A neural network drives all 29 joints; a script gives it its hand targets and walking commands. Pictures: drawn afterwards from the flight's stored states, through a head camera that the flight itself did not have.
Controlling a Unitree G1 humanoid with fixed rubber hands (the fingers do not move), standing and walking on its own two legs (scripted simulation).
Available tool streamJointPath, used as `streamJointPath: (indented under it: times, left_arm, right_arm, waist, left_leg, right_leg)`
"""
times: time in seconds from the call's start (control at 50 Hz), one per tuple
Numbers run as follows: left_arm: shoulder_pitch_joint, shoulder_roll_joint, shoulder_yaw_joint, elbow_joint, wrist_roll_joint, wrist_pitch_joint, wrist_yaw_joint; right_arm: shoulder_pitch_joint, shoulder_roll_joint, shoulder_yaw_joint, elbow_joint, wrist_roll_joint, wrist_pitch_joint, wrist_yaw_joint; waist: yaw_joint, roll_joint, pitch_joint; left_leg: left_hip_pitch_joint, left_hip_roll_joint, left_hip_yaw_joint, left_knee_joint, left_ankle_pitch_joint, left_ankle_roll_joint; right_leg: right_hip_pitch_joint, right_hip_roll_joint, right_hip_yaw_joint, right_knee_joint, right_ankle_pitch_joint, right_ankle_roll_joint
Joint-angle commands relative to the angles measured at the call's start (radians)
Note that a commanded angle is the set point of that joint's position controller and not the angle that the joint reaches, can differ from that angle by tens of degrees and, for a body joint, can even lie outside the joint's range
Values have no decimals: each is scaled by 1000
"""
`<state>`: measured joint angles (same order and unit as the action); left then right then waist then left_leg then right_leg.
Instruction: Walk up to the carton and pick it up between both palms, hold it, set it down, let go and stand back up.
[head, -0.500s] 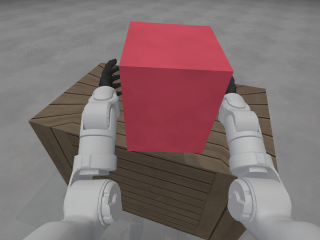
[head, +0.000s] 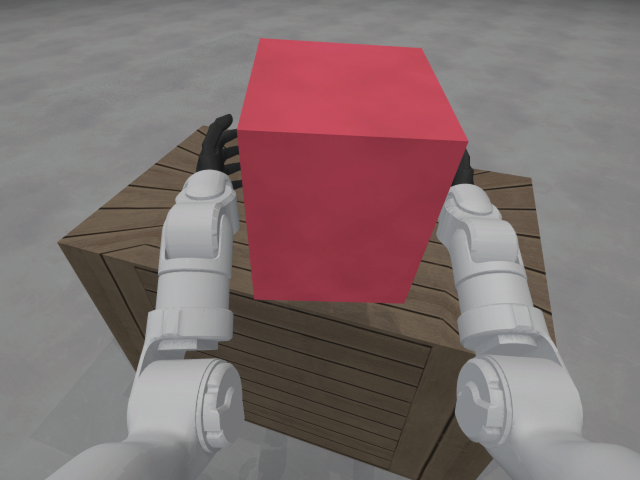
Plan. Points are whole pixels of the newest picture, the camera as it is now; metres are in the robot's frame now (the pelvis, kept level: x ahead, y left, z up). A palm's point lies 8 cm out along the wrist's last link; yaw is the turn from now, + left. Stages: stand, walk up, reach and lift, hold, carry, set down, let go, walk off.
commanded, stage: hold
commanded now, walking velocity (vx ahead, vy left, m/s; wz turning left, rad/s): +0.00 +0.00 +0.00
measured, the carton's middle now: (335, 177) +0.42 +0.00 +0.21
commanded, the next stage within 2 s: none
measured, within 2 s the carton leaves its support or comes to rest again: neither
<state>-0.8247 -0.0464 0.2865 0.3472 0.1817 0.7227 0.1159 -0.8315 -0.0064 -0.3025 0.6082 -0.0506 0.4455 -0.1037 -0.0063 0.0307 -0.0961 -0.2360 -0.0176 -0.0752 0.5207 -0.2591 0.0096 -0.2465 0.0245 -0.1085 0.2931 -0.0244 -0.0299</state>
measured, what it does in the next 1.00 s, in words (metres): stands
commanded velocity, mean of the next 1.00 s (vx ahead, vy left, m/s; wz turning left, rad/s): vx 0.00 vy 0.00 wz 0.00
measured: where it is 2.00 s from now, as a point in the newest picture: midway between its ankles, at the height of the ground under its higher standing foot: outside the picture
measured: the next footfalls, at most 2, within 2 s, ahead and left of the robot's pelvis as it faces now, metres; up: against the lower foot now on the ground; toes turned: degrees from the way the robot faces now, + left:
none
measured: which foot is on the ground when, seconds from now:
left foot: down 0.00-1.00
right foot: down 0.00-1.00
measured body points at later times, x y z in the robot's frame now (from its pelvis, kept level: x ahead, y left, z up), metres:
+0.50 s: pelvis +0.01 +0.00 +0.00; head -0.04 +0.01 +0.45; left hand +0.40 +0.15 +0.23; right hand +0.42 -0.15 +0.21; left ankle +0.01 +0.10 -0.74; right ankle +0.09 -0.11 -0.74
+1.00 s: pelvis +0.00 +0.00 +0.00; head -0.04 +0.01 +0.45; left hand +0.40 +0.15 +0.23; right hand +0.41 -0.15 +0.20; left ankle +0.01 +0.10 -0.74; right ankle +0.09 -0.11 -0.74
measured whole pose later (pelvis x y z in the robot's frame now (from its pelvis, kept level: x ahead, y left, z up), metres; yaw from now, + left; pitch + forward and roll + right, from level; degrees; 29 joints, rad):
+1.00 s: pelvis +0.00 +0.00 +0.00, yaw +0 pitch -2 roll -2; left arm -0.82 -0.04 0.28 0.36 0.19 0.73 0.11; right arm -0.83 -0.01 -0.30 0.62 -0.05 0.45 -0.11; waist -0.01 0.03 -0.09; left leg -0.23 -0.02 -0.08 0.52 -0.26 0.01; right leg -0.24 0.02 -0.11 0.29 -0.03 -0.03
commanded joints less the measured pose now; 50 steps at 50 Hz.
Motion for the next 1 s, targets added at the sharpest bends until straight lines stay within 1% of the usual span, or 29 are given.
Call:
streamJointPath:
  times: [0.0, 0.02, 0.04, 0.06, 0.08, 0.12, 0.14, 0.18, 0.2, 0.22, 0.24, 0.26, 0.28, 0.3, 0.34, 0.38, 0.4, 0.46, 0.5, 0.52, 0.56, 0.58, 0.62, 0.64, 0.68, 0.74, 0.8, 0.92, 0.98]
  left_arm:
    - [-842, -606, -481, -141, -135, -56, -184]
    - [-839, -582, -440, -100, -105, -52, -180]
    - [-834, -618, -500, -140, -138, -57, -180]
    - [-805, -620, -475, -121, -137, -55, -173]
    - [-811, -587, -466, -99, -141, -63, -191]
    - [-808, -620, -508, -164, -150, -56, -189]
    - [-831, -585, -472, -161, -144, -61, -185]
    - [-783, -617, -527, -209, -171, -58, -186]
    - [-823, -586, -468, -181, -156, -63, -180]
    - [-848, -608, -507, -191, -164, -66, -180]
    - [-761, -603, -481, -135, -161, -48, -187]
    - [-811, -590, -488, -149, -146, -53, -195]
    - [-810, -579, -472, -188, -137, -57, -188]
    - [-835, -572, -473, -213, -156, -64, -188]
    - [-795, -588, -528, -178, -167, -55, -197]
    - [-761, -597, -469, -149, -136, -38, -192]
    - [-777, -576, -498, -179, -147, -41, -203]
    - [-815, -606, -556, -294, -184, -52, -187]
    - [-734, -584, -514, -209, -164, -33, -196]
    - [-790, -582, -507, -272, -163, -42, -198]
    - [-741, -592, -505, -232, -130, -31, -196]
    - [-749, -576, -532, -231, -156, -28, -206]
    - [-855, -608, -566, -286, -187, -51, -202]
    - [-806, -659, -593, -295, -199, -45, -186]
    - [-778, -608, -509, -225, -152, -34, -187]
    - [-814, -601, -514, -201, -143, -36, -197]
    - [-807, -589, -443, -75, -110, -38, -206]
    - [-850, -608, -508, -147, -147, -60, -207]
    - [-853, -606, -488, -147, -153, -69, -196]
  right_arm:
    - [-1016, 574, 428, -181, 215, -85, 98]
    - [-1076, 580, 443, -184, 223, -83, 103]
    - [-1051, 571, 454, -240, 222, -93, 101]
    - [-1089, 591, 478, -254, 245, -94, 102]
    - [-1044, 580, 432, -240, 212, -87, 86]
    - [-1054, 584, 471, -286, 233, -94, 85]
    - [-1073, 599, 486, -258, 253, -88, 88]
    - [-1043, 599, 492, -330, 259, -92, 79]
    - [-1099, 621, 525, -333, 274, -86, 85]
    - [-1059, 577, 485, -290, 252, -81, 83]
    - [-1036, 557, 479, -294, 260, -74, 78]
    - [-996, 548, 444, -228, 237, -61, 74]
    - [-1038, 609, 508, -292, 258, -70, 80]
    - [-1067, 627, 533, -328, 274, -72, 77]
    - [-999, 566, 465, -315, 245, -66, 64]
    - [-1017, 584, 504, -255, 267, -55, 74]
    - [-995, 576, 471, -289, 249, -57, 63]
    - [-967, 576, 500, -307, 283, -57, 67]
    - [-979, 563, 510, -320, 278, -48, 60]
    - [-978, 602, 532, -313, 294, -49, 61]
    - [-981, 579, 520, -319, 287, -52, 69]
    - [-915, 556, 480, -283, 271, -33, 56]
    - [-1031, 588, 505, -358, 278, -52, 60]
    - [-1014, 572, 508, -326, 283, -60, 71]
    - [-1011, 591, 514, -288, 281, -50, 72]
    - [-989, 563, 449, -236, 257, -50, 79]
    - [-1019, 550, 405, -158, 216, -58, 92]
    - [-1052, 555, 401, -233, 210, -86, 80]
    - [-1086, 589, 446, -263, 224, -94, 91]
  waist:
    - [-136, -4, -497]
    - [-83, -32, -483]
    - [-128, -34, -533]
    - [-99, -41, -542]
    - [-143, -72, -502]
    - [-130, -29, -563]
    - [-93, -36, -566]
    - [-136, -22, -604]
    - [-71, -65, -631]
    - [-130, -31, -581]
    - [-122, -49, -537]
    - [-159, -33, -512]
    - [-99, -47, -578]
    - [-96, -64, -621]
    - [-178, -32, -563]
    - [-114, -41, -500]
    - [-153, -36, -557]
    - [-174, -10, -610]
    - [-148, -51, -558]
    - [-124, -40, -597]
    - [-131, -21, -561]
    - [-191, 2, -517]
    - [-169, -16, -644]
    - [-161, 19, -618]
    - [-111, -30, -525]
    - [-166, -13, -492]
    - [-137, -21, -422]
    - [-186, -19, -510]
    - [-134, -30, -548]
  left_leg:
    - [-191, 39, -5, -288, -21, -36]
    - [-228, 34, -5, -290, -37, -19]
    - [-185, 41, -18, -285, 6, -30]
    - [-194, 36, -12, -280, 6, -22]
    - [-173, 16, 10, -260, 16, -22]
    - [-152, 29, -5, -260, 64, -27]
    - [-158, 26, 4, -256, 57, -25]
    - [-132, 12, 5, -238, 121, -40]
    - [-157, 4, 12, -233, 71, -7]
    - [-140, 17, -2, -248, 68, -31]
    - [-134, 16, 0, -242, 104, -32]
    - [-147, 18, 6, -255, 51, -33]
    - [-157, 1, 16, -238, 91, -17]
    - [-152, -7, 19, -229, 92, -5]
    - [-126, 5, 6, -232, 105, -41]
    - [-133, 21, 3, -243, 114, -36]
    - [-130, 12, 2, -238, 97, -32]
    - [-54, 21, -11, -208, 236, -66]
    - [-101, 12, 4, -215, 187, -45]
    - [-105, 10, 5, -214, 196, -38]
    - [-108, 9, -1, -222, 183, -43]
    - [-112, 14, -8, -232, 150, -51]
    - [-98, 20, -10, -218, 160, -48]
    - [-71, 44, -23, -220, 244, -84]
    - [-121, 26, -3, -229, 157, -56]
    - [-153, 31, -14, -268, 58, -51]
    - [-211, 38, -4, -292, -49, -22]
    - [-164, 27, 0, -266, 20, -40]
    - [-193, 31, -5, -281, -11, -20]
  right_leg:
    - [653, -29, 86, 61, 25, 34]
    - [653, -25, 91, 64, -19, 35]
    - [658, -16, 83, 73, 42, 33]
    - [663, -21, 89, 66, 39, 34]
    - [636, -32, 99, 56, 38, 41]
    - [673, -18, 87, 76, 98, 34]
    - [675, -25, 96, 71, 70, 36]
    - [681, -26, 97, 61, 136, 37]
    - [680, -23, 101, 76, 77, 33]
    - [651, -19, 87, 74, 80, 34]
    - [653, -22, 97, 67, 118, 36]
    - [652, -19, 86, 67, 67, 43]
    - [703, -25, 92, 76, 108, 39]
    - [697, -28, 102, 76, 106, 40]
    - [664, -32, 99, 70, 150, 44]
    - [662, -17, 91, 65, 109, 34]
    - [676, -29, 98, 61, 127, 43]
    - [673, -12, 93, 76, 207, 40]
    - [695, -17, 101, 70, 202, 44]
    - [708, -19, 91, 92, 204, 49]
    - [696, -17, 96, 73, 188, 39]
    - [693, -28, 107, 58, 190, 38]
    - [688, -22, 95, 84, 177, 41]
    - [651, -9, 92, 73, 177, 36]
    - [655, -16, 97, 58, 119, 35]
    - [639, -18, 90, 62, 69, 45]
    - [631, -26, 89, 58, -14, 33]
    - [652, -27, 94, 65, 63, 33]
    - [678, -23, 95, 66, 36, 33]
